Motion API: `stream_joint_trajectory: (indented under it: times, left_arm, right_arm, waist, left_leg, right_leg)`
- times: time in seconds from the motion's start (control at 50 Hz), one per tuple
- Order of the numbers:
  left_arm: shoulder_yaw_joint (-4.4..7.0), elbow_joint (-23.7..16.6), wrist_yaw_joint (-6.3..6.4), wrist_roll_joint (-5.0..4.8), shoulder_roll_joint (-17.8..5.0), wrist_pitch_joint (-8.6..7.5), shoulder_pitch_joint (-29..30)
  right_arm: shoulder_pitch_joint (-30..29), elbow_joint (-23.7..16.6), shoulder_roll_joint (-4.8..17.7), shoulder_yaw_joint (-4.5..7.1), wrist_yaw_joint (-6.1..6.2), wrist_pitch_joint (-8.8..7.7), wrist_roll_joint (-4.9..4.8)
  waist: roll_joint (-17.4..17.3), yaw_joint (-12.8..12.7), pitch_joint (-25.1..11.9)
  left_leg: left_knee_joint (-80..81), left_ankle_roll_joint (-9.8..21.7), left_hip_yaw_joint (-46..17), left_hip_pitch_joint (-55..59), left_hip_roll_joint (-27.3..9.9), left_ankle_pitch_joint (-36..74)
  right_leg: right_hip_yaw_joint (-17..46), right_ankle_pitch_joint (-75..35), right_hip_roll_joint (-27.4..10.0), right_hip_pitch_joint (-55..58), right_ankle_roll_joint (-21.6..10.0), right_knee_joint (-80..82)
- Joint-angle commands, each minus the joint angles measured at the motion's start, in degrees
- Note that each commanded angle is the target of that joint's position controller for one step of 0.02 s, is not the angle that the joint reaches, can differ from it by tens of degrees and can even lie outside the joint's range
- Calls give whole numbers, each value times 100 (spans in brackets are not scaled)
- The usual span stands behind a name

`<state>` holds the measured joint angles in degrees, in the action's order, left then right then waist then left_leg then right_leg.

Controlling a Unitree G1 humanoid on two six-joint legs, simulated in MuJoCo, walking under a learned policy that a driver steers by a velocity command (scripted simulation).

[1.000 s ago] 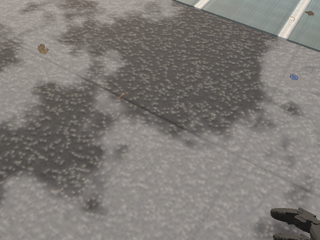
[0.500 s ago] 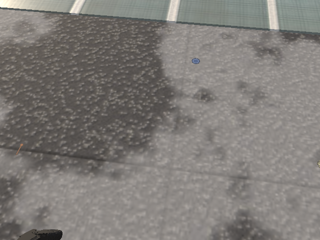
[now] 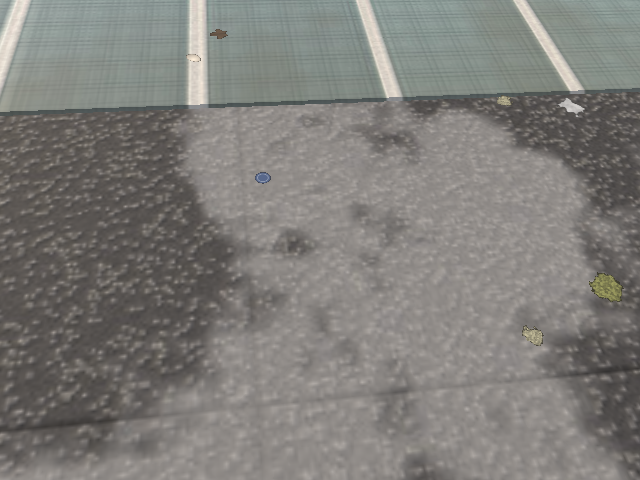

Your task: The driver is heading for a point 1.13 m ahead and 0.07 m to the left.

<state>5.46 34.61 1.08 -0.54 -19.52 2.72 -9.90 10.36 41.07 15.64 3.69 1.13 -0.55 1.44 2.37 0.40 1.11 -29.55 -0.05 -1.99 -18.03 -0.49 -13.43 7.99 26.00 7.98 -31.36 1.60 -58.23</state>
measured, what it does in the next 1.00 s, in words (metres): walks ahead: right foot, then left foot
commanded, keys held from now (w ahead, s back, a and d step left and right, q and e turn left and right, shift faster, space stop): no key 0.30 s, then w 0.70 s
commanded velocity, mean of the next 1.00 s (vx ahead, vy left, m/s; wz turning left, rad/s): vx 0.24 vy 0.00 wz -0.10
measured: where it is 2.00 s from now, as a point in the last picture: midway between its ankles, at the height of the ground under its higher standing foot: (333, 326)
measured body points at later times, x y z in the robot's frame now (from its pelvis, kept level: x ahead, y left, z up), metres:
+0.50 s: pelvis +0.02 -0.02 +0.00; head +0.02 -0.02 +0.45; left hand +0.15 +0.23 -0.10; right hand +0.12 -0.30 -0.11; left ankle +0.02 +0.10 -0.71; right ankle -0.02 -0.14 -0.74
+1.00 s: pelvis +0.21 +0.00 +0.00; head +0.24 +0.02 +0.45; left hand +0.46 +0.21 -0.08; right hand +0.16 -0.26 -0.12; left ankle +0.07 +0.10 -0.74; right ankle +0.39 -0.16 -0.69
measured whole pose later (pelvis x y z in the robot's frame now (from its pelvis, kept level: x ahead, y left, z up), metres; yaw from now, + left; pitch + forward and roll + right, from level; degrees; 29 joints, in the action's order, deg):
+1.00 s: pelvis +0.21 +0.00 +0.00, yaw -4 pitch +2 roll +0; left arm 2.5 37.1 -2.7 -1.2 -14.8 -4.2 -3.3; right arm 25.4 48.5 14.7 1.3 0.0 -3.7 -0.5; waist 2.5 5.7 1.6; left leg -10.5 3.0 1.7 5.6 2.4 -18.1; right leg -0.1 -4.2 -3.7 -37.5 0.2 -34.2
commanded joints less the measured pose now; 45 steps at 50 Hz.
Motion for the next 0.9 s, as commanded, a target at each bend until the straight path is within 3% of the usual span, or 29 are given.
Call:
stream_joint_trajectory:
  times: [0.02, 0.06, 0.12, 0.16, 0.2, 0.22, 0.24, 0.26, 0.28, 0.3, 0.32, 0.34, 0.38, 0.42, 0.46, 0.5, 0.56, 0.58, 0.6, 0.62, 0.64, 0.66, 0.68, 0.72, 0.76, 0.82, 0.9]
  left_arm:
    - [159, -176, 24, 5, -397, 24, -351]
    - [66, -273, 18, -40, -212, 11, -81]
    - [-79, -361, -25, 12, 29, -16, 181]
    - [-71, -344, -57, -17, -55, -26, 194]
    - [-51, -154, -83, -11, -69, -40, -131]
    - [-52, -106, -82, 29, -110, -45, -191]
    - [-38, -164, -50, 76, -328, -46, -237]
    - [42, -205, 3, 159, -795, -22, -126]
    - [-78, -166, -52, 207, -332, -57, 105]
    - [-159, -219, -101, 224, -39, -111, 283]
    - [-168, -118, -104, 246, -5, -146, 135]
    - [-126, -89, -98, 210, -206, -162, 5]
    - [-26, 27, -69, 114, -624, -177, -373]
    - [-21, 136, -18, 61, -622, -252, -708]
    - [-38, 190, 9, 2, -513, -364, -803]
    - [-43, 150, -12, -56, -470, -403, -579]
    - [-19, 101, -89, -107, -536, -362, -167]
    - [-49, 128, -104, -79, -419, -359, -211]
    - [-119, 136, -120, -38, -202, -384, -212]
    - [-255, 24, -144, 48, 235, -435, -78]
    - [-207, -286, -92, -67, 102, -547, -109]
    - [-96, -201, -68, -180, -307, -636, -157]
    - [-62, -138, -96, -201, -411, -687, -105]
    - [-59, 13, -114, -61, -284, -722, -101]
    - [-65, 92, -167, -25, -162, -704, -137]
    - [-102, 26, -181, 3, -28, -678, 133]
    - [-225, -192, -275, -29, 209, -755, 929]
  right_arm:
    - [-463, -510, 692, 135, 58, -49, -105]
    - [-305, -456, 699, 135, 65, 5, -75]
    - [-234, -393, 819, 165, 54, 65, -90]
    - [-87, -318, 940, 194, 19, 90, -138]
    - [-124, -273, 910, 159, -4, 99, -234]
    - [82, -180, 804, 117, -15, 65, -275]
    - [274, -135, 682, 62, -47, -4, -188]
    - [432, -209, 407, -33, -115, -112, 19]
    - [126, -232, 360, -73, -88, -138, 47]
    - [-105, -213, 538, -41, -78, -128, 42]
    - [-172, -156, 518, -46, -76, -115, 34]
    - [-180, -109, 560, -24, -53, -81, -14]
    - [-290, -187, 604, 6, -47, -89, -151]
    - [-481, -291, 646, 45, -92, -212, -254]
    - [-454, -309, 659, 78, -182, -340, -321]
    - [-426, -258, 548, 36, -280, -434, -315]
    - [269, 85, 473, 31, -373, -481, -257]
    - [685, 265, 516, 68, -363, -461, -237]
    - [1134, 380, 603, 107, -327, -443, -253]
    - [1726, 417, 1012, 187, -253, -456, -222]
    - [1955, 370, 1657, 319, -302, -480, -146]
    - [1571, 263, 1303, 214, -298, -517, -138]
    - [1298, 194, 1034, 128, -268, -536, -157]
    - [959, 119, 896, 56, -252, -534, -108]
    - [958, 112, 802, 9, -221, -526, -105]
    - [1156, 208, 795, -7, -173, -497, -146]
    - [1398, 367, 860, -14, -92, -413, -168]
  waist:
    - [-889, -187, -373]
    - [-1076, -46, -394]
    - [-1384, 101, -586]
    - [-1546, 185, -594]
    - [-1426, -4, -539]
    - [-1279, -27, -491]
    - [-875, 52, -677]
    - [428, 362, -831]
    - [836, 237, -773]
    - [553, 161, -557]
    - [523, 56, -604]
    - [588, -54, -421]
    - [943, -243, 231]
    - [1140, -403, 585]
    - [981, -377, 549]
    - [627, -283, 419]
    - [419, 154, 9]
    - [302, 315, -121]
    - [114, 499, -218]
    - [-1004, 687, -313]
    - [-2155, 630, -385]
    - [-1447, 495, -3]
    - [-1146, 387, 342]
    - [-757, 221, 407]
    - [-813, 165, 304]
    - [-643, 222, 255]
    - [-677, 451, 402]
  left_leg:
    - [952, 1119, -1159, 735, -1344, 2059]
    - [946, 1144, -879, 982, -1190, 2057]
    - [837, 1159, -687, 1062, -1181, 2071]
    - [784, 1221, -785, 1034, -1275, 2115]
    - [575, 1090, -736, 842, -1208, 2068]
    - [517, 853, -686, 625, -1112, 1859]
    - [322, 450, -555, 204, -961, 1298]
    - [-166, 10, 63, -273, -404, 235]
    - [137, -224, 118, 203, -350, -393]
    - [184, -323, 138, 406, -329, 12]
    - [103, -348, 309, 483, -216, 26]
    - [-170, -332, 508, 320, -52, -334]
    - [-761, -186, 628, -524, 122, -943]
    - [-1511, 54, 320, -1314, -61, -1444]
    - [-1973, 286, 37, -1946, -326, -1748]
    - [-1370, 401, 122, -1639, -356, -1474]
    - [-144, 319, 623, 482, 69, 140]
    - [-49, 246, 696, 1208, 222, 318]
    - [28, 286, 447, 1834, 60, 138]
    - [827, 644, -1151, 2378, -1056, -528]
    - [1805, 1559, -3699, 2630, -2178, -2038]
    - [2010, 1713, -3977, 2359, -2306, -2908]
    - [1970, 1529, -3391, 2174, -2092, -2803]
    - [1992, 1238, -2353, 1889, -1619, -1485]
    - [2120, 1095, -1574, 1668, -1266, -362]
    - [2185, 1114, -907, 1757, -1112, 1044]
    - [2285, 1006, -305, 1549, -929, 1568]
  right_leg:
    - [-25, -77, -275, -419, 291, -1236]
    - [-242, -191, -358, -325, 367, -548]
    - [-537, 13, -645, 538, 369, 976]
    - [-767, -61, -656, 1023, 310, 1796]
    - [-933, -1138, -597, 1735, 125, 3249]
    - [-825, -1742, -625, 2202, -37, 3950]
    - [-234, -2505, -1095, 2897, -232, 3891]
    - [578, -3581, -1884, 3130, -646, 3493]
    - [655, -2899, -2021, 2225, -1041, 3596]
    - [449, -2102, -1689, 2043, -900, 3654]
    - [297, -1136, -1453, 2029, -720, 3721]
    - [364, -172, -1399, 1929, -715, 3898]
    - [1139, 1491, -1824, 1772, -1049, 4451]
    - [1865, 1610, -2287, 1975, -1402, 4736]
    - [2123, 1179, -2542, 2494, -1568, 4742]
    - [1670, 547, -2358, 2549, -1443, 4696]
    - [699, -295, -1829, 1563, -1196, 4328]
    - [512, -281, -1673, 1183, -1092, 4019]
    - [299, -211, -1488, 755, -905, 3486]
    - [-357, -84, -906, 39, -456, 1620]
    - [-541, 787, -431, -1188, -240, 27]
    - [-154, 622, -806, -1697, -302, -746]
    - [-164, -9, -1044, -1956, -402, -902]
    - [-285, -928, -1325, -1792, -426, -624]
    - [-441, -1526, -1403, -1408, -334, -348]
    - [-633, -2102, -1376, -1458, -128, 290]
    - [-873, -3023, -1215, -956, -34, 1799]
